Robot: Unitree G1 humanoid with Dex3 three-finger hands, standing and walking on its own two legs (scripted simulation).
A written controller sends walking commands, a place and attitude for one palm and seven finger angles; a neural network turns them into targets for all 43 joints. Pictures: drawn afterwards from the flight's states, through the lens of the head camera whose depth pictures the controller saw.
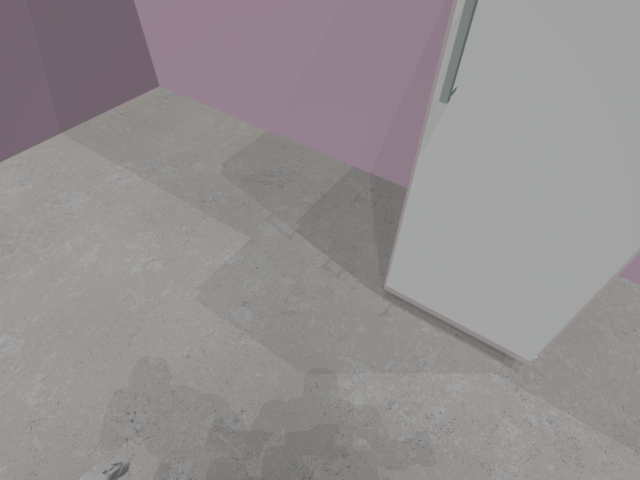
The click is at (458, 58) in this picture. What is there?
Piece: fridge door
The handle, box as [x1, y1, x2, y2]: [439, 0, 477, 103]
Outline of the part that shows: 477,0 465,1 439,101 446,103 449,100 450,95 456,88 456,86 453,83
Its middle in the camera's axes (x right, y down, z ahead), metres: +0.27 -0.39 +0.72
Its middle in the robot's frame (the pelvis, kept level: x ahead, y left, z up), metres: +0.83 -0.23 +0.21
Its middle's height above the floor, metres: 0.98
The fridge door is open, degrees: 0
